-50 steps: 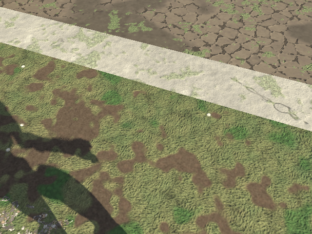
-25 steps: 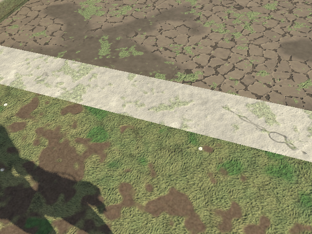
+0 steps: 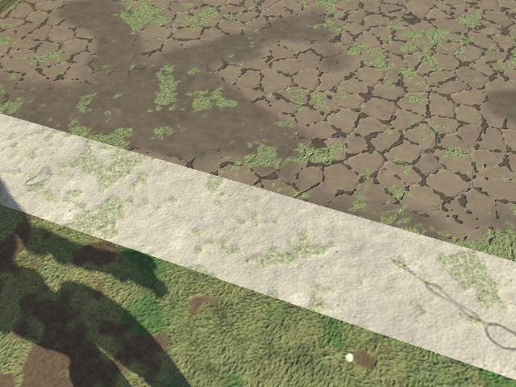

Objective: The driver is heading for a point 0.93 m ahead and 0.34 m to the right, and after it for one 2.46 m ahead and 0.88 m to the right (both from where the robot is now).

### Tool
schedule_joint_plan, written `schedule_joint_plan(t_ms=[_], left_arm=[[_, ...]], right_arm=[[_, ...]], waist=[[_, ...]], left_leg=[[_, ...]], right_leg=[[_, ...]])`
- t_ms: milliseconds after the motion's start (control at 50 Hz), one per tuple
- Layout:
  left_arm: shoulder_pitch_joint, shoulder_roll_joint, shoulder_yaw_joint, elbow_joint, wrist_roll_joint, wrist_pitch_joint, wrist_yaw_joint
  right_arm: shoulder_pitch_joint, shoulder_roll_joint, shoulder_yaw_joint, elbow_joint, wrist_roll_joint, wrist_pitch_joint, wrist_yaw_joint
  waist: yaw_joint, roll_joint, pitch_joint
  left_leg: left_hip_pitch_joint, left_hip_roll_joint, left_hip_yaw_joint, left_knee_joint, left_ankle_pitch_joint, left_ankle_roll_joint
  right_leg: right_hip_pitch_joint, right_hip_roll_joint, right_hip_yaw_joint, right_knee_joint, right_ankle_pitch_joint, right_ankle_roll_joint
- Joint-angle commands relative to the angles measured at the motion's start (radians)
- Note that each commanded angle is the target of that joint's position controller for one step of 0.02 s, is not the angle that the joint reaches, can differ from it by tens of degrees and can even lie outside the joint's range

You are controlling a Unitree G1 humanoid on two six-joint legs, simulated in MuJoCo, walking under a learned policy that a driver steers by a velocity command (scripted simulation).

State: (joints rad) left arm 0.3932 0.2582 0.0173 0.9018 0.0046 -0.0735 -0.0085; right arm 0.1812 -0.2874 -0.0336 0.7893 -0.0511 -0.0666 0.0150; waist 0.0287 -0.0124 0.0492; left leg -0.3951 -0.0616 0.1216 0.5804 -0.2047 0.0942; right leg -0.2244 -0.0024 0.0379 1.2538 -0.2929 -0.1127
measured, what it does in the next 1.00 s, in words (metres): walks ahead, turning right: right foot, then left foot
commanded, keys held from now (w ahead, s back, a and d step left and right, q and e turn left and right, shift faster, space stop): w+e+shift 0.84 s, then e+shift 0.12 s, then q+shift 0.04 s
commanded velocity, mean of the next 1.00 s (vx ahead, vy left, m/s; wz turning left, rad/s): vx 0.95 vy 0.00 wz -0.82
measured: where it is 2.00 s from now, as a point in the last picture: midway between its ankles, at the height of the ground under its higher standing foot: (330, 275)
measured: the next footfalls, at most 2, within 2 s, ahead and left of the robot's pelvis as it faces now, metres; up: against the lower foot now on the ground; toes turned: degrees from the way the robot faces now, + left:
right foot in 0.36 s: +0.54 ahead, -0.09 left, +0.00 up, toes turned -19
left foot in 0.76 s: +0.86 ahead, -0.08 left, +0.00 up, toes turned -34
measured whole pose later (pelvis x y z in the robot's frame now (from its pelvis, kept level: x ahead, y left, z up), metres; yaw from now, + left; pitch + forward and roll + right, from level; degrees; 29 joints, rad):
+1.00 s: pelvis +0.80 -0.14 -0.02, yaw -51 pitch +0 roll +2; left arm 0.04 0.34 0.09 0.60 0.03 0.08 0.07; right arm 0.34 -0.29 -0.02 0.67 -0.02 -0.06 -0.02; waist -0.02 0.00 0.05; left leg -0.39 0.03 0.15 0.84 -0.39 0.02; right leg -0.76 0.08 0.13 1.42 -0.25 -0.06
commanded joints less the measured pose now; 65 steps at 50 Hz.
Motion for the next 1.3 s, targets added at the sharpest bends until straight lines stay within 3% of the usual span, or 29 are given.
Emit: schedule_joint_plan(t_ms=[20,100,240,280,320,340,360,380,400,420,460,520,600,660,700,740,760,780,800,860,880,940,1040,1060,1100,1140,1160,1180,1300], left_arm=[[-0.003,0.078,0.012,-0.085,0.012,0.007,-0.02],[-0.137,0.05,0.007,-0.123,0.02,0.056,-0.045],[-0.374,0.025,-0.021,-0.214,0.007,0.035,-0.078],[-0.31,0.063,-0.011,-0.189,0.016,0.038,-0.067],[-0.049,0.129,0.021,-0.121,0.017,0.036,-0.051],[0.195,0.18,0.051,-0.051,0.016,0.04,-0.039],[0.289,0.215,0.083,-0.026,0.005,0.044,-0.012],[0.193,0.29,0.102,-0.033,-0.009,0.06,0.012],[0.136,0.346,0.116,-0.087,0.006,0.069,0.021],[0.099,0.29,0.114,-0.117,0.004,0.074,0.033],[0.039,0.191,0.088,-0.108,0.014,0.067,0.042],[-0.022,0.141,0.054,-0.155,0.011,0.019,0.046],[0.013,0.162,0.058,-0.164,-0.033,0.013,0.043],[0.053,0.178,0.071,-0.183,-0.021,0.046,0.035],[0.013,0.203,0.082,-0.19,-0.023,0.081,0.048],[-0.164,0.26,0.105,-0.252,-0.039,0.078,0.05],[-0.199,0.174,0.096,-0.295,-0.059,0.07,0.046],[-0.047,0.069,0.066,-0.298,-0.042,0.061,0.056],[0.043,0.092,0.067,-0.306,-0.036,0.055,0.061],[-0.165,0.126,0.073,-0.316,-0.009,0.112,0.07],[-0.114,0.097,0.069,-0.322,-0.011,0.134,0.08],[-0.145,0.072,0.071,-0.294,0.025,0.164,0.088],[-0.266,0.001,0.029,-0.303,0.039,0.138,0.045],[-0.289,-0.047,-0.001,-0.293,0.038,0.135,0.026],[-0.222,-0.069,-0.015,-0.255,0.034,0.144,0.019],[-0.164,0.012,-0.009,-0.24,0.038,0.151,0.028],[-0.245,0.071,0.001,-0.234,0.012,0.143,0.033],[-0.329,0.094,0.012,-0.268,-0.019,0.145,0.033],[-0.34,0.048,0.015,-0.293,0.004,0.152,0.026]], right_arm=[[0.133,-0.067,-0.027,0.024,0.003,-0.032,-0.009],[0.165,-0.054,-0.021,0.07,0.033,-0.071,0.001],[0.247,-0.104,-0.013,0.106,0.042,-0.089,-0.018],[0.272,-0.145,-0.019,0.11,0.042,-0.065,-0.052],[0.214,-0.184,-0.029,0.08,0.025,-0.026,-0.079],[0.13,-0.2,-0.035,0.047,0.015,-0.01,-0.076],[0.054,-0.203,-0.046,0.028,0.03,0.003,-0.061],[0.071,-0.05,-0.009,-0.032,0.003,-0.018,-0.044],[0.162,-0.044,0.008,-0.128,0.035,-0.037,-0.047],[0.092,-0.078,0.018,-0.145,0.022,-0.06,-0.048],[0.027,-0.084,0.019,-0.145,0.002,-0.056,-0.048],[0.004,-0.032,0.044,-0.183,-0.024,0.027,-0.035],[-0.104,-0.014,0.055,-0.258,0.001,0.037,-0.041],[-0.197,-0.009,0.059,-0.292,0.02,0.012,-0.044],[-0.07,-0.01,0.054,-0.268,0.017,-0.001,-0.043],[0.248,-0.118,0.002,-0.201,0.031,-0.011,-0.041],[0.342,-0.191,-0.027,-0.207,0.05,-0.009,-0.048],[0.238,-0.139,0.001,-0.234,0.062,0.013,-0.04],[0.149,-0.144,-0.013,-0.262,0.059,0.021,-0.043],[0.07,-0.054,0.015,-0.25,0.043,0.015,-0.043],[0.122,-0.084,0.01,-0.228,0.039,-0.009,-0.035],[0.089,-0.075,0.005,-0.227,0.044,-0.029,-0.03],[0.139,-0.09,0.015,-0.172,0.016,0.013,-0.057],[0.127,-0.057,0.031,-0.147,0.043,0.021,-0.059],[0.109,-0.06,0.038,-0.132,0.039,0.033,-0.046],[0.15,-0.082,0.03,-0.135,0.039,0.056,-0.029],[0.384,0.011,0.044,-0.121,0.051,0.077,-0.022],[0.317,0.012,0.043,-0.135,0.037,0.095,-0.029],[0.157,-0.042,-0.004,-0.21,0.041,0.133,-0.039]], waist=[[-0.018,0.035,-0.036],[0.0,0.045,0.084],[-0.022,0.032,0.118],[0.012,0.079,0.045],[0.143,0.118,-0.088],[0.263,0.121,-0.19],[0.319,-0.004,-0.198],[0.142,-0.254,-0.143],[0.07,-0.171,-0.377],[0.084,0.009,-0.305],[-0.012,0.137,-0.055],[-0.096,0.135,0.01],[-0.043,-0.002,-0.037],[0.051,-0.044,-0.064],[-0.019,-0.089,-0.101],[-0.236,-0.063,-0.189],[-0.289,0.127,-0.279],[-0.097,0.284,-0.292],[-0.051,0.352,-0.334],[-0.031,0.131,-0.125],[0.004,0.189,-0.126],[0.054,0.094,-0.076],[0.01,0.049,-0.162],[0.009,0.041,-0.181],[0.046,0.077,-0.195],[0.067,-0.003,-0.234],[-0.073,-0.112,-0.362],[-0.039,-0.158,-0.314],[-0.007,0.041,-0.102]], left_leg=[[0.284,0.31,-0.431,-0.409,-0.209,0.08],[0.192,0.251,-0.166,-0.519,-0.003,0.01],[0.332,0.212,0.147,-0.478,0.86,-0.088],[0.487,0.242,0.169,-0.332,1.215,-0.102],[0.498,0.277,0.153,0.018,1.42,-0.108],[0.385,0.29,0.118,0.318,1.371,-0.103],[0.185,0.161,0.123,0.762,0.764,-0.1],[-0.217,-0.01,0.039,1.101,-0.294,-0.12],[-0.418,-0.002,-0.182,1.216,-0.279,-0.134],[-0.492,0.046,-0.222,1.136,-0.208,-0.117],[-0.456,0.119,-0.223,0.956,-0.187,-0.111],[-0.26,0.168,-0.182,0.708,-0.182,-0.163],[-0.097,0.125,-0.092,0.323,0.256,-0.127],[-0.054,0.038,-0.09,0.18,0.272,-0.093],[0.153,-0.016,-0.115,0.199,0.194,-0.098],[0.429,0.008,-0.211,0.085,0.115,-0.095],[0.547,0.217,-0.386,0.043,0.26,-0.057],[0.524,0.4,-0.502,0.187,1.012,-0.093],[0.49,0.45,-0.689,0.091,0.928,-0.004],[0.188,0.346,-0.431,0.035,0.998,-0.009],[0.167,0.38,-0.401,0.086,1.204,0.013],[0.023,0.391,-0.281,0.087,1.124,0.011],[0.031,0.325,-0.182,0.059,0.926,0.011],[0.031,0.307,-0.166,0.027,0.913,0.003],[0.046,0.253,-0.099,0.008,0.777,0.0],[0.044,0.125,-0.042,0.128,0.38,-0.064],[0.074,0.088,-0.08,0.111,-0.212,-0.084],[0.097,0.07,-0.036,0.091,-0.398,-0.09],[-0.004,0.09,-0.243,0.006,-0.132,-0.038]], right_leg=[[-0.372,-0.106,0.069,0.057,0.073,-0.003],[-0.475,-0.144,0.03,-0.029,0.172,0.03],[-0.394,-0.037,-0.205,-0.498,0.476,-0.025],[-0.313,0.047,-0.264,-0.532,0.408,-0.054],[-0.066,0.126,-0.266,-0.519,0.301,-0.084],[0.187,0.119,-0.188,-0.534,0.274,-0.128],[0.371,0.068,-0.081,-0.658,0.286,-0.179],[0.524,-0.062,0.172,-0.547,0.661,-0.216],[0.71,-0.227,0.587,-0.741,0.494,-0.41],[0.611,-0.263,0.725,-0.923,0.199,-0.393],[0.264,-0.191,0.589,-0.966,0.153,-0.304],[-0.17,-0.043,0.396,-0.974,0.179,-0.245],[-0.232,0.078,0.28,-0.85,0.57,-0.178],[-0.107,0.081,0.329,-0.782,0.717,-0.134],[-0.108,0.063,0.336,-0.637,0.998,-0.103],[-0.173,0.069,0.351,-0.265,0.95,-0.054],[-0.226,0.165,0.268,0.147,0.406,0.007],[-0.319,0.182,0.212,0.312,-0.205,0.023],[-0.409,0.159,0.212,0.329,-0.144,0.046],[-0.451,0.122,0.147,0.354,0.003,0.058],[-0.448,0.116,0.138,0.372,-0.005,0.053],[-0.504,0.085,0.12,0.325,0.032,0.059],[-0.312,0.015,0.036,-0.319,0.093,0.036],[-0.195,0.011,-0.01,-0.385,0.106,0.046],[0.013,0.05,-0.066,-0.568,0.069,0.054],[0.233,-0.056,0.05,-0.671,0.838,0.025],[0.219,-0.21,0.134,-0.594,0.982,-0.099],[0.077,-0.192,0.158,-0.647,0.741,-0.09],[-0.062,-0.083,0.022,-0.671,0.244,0.039]])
